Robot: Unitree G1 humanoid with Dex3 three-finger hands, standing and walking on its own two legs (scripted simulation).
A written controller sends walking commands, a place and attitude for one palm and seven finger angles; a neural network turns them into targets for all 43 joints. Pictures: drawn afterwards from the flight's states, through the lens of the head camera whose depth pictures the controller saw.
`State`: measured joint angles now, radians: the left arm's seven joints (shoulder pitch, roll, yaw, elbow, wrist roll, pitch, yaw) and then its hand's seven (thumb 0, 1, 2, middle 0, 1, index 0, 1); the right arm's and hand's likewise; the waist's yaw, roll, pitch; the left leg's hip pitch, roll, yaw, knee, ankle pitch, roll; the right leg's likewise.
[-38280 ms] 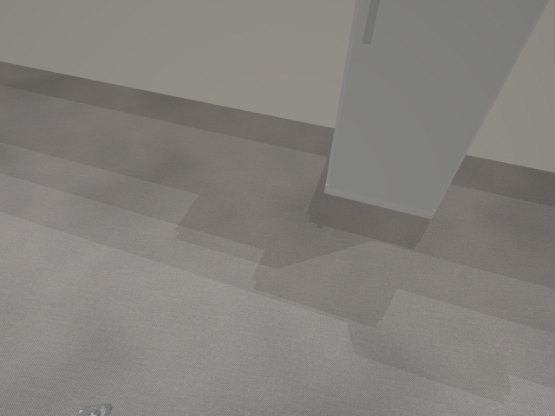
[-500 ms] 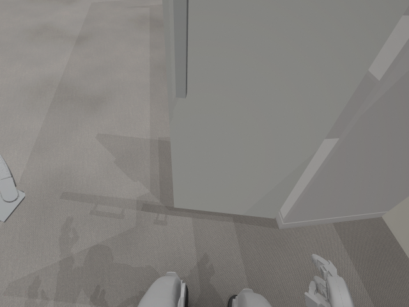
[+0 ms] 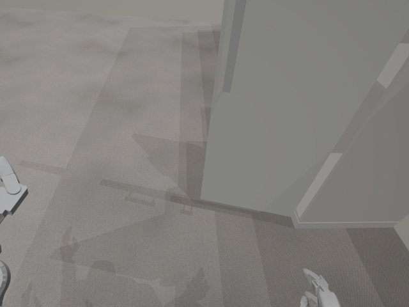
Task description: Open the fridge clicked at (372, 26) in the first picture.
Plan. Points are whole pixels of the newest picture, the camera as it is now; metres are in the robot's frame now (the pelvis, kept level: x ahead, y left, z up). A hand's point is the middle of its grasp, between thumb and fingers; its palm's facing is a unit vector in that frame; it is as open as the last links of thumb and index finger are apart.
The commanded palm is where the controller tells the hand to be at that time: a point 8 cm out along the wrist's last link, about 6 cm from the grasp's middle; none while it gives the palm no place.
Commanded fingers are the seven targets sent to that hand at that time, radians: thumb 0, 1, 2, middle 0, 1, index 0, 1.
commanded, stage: stop stepping back and stand still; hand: left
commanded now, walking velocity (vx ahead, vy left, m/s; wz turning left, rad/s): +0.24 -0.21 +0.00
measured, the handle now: (237, 24) +0.78 +0.02 +0.25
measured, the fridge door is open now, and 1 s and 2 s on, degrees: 77 77 77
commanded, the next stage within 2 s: let the arm hang, fingers relaxed in 0.44 s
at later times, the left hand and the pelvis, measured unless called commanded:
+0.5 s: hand (73, 191) +0.21 +0.23 +0.18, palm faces +0.38 -0.85 -0.37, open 7.4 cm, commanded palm +0.16 +0.28 +0.19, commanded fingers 0.00 0.90 0.90 -0.20 -0.30 -0.20 -0.30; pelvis -0.02 -0.01 +0.00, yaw -6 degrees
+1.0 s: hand out of the picture +0.08 +0.16 -0.16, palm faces -0.11 -0.97 -0.23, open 6.9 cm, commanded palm none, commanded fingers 0.00 0.90 0.90 -0.20 -0.30 -0.20 -0.30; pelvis +0.01 -0.02 +0.01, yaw -5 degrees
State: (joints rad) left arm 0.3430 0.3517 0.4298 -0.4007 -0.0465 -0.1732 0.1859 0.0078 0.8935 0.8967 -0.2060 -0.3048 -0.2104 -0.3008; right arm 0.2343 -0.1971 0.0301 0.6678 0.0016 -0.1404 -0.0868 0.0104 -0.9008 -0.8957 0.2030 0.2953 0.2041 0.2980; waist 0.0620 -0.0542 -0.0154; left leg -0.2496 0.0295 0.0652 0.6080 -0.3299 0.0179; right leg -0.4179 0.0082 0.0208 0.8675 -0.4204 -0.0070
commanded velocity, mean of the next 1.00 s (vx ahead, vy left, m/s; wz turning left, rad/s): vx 0.06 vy -0.03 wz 0.00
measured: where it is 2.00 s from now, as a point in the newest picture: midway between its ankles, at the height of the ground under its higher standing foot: outside the picture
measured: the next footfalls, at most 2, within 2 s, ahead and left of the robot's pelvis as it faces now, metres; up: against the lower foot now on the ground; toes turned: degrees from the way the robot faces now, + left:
right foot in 0.34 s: +0.01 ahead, -0.13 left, +0.00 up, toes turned -5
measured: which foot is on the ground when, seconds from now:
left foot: down 0.00-1.00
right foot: up 0.00-0.32, down 0.34-1.00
